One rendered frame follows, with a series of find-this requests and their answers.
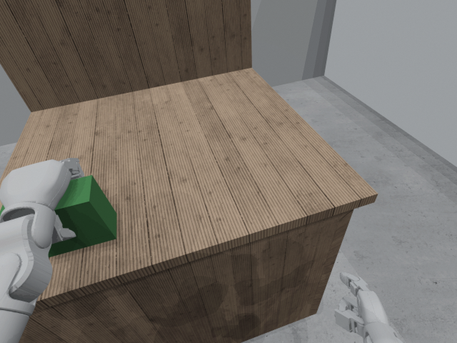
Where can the right robot hand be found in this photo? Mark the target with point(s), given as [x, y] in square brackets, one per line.
[354, 316]

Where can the right robot forearm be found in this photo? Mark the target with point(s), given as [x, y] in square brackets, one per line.
[377, 332]

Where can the left robot hand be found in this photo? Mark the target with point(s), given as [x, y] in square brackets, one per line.
[43, 183]

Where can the sponge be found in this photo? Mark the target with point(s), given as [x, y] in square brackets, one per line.
[85, 210]

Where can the table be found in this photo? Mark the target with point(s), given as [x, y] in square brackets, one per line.
[231, 208]

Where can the left robot forearm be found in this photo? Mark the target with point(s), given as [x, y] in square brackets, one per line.
[26, 231]

